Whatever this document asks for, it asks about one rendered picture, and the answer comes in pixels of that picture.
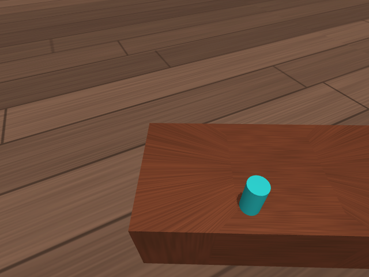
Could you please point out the can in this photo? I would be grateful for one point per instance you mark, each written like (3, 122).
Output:
(254, 195)

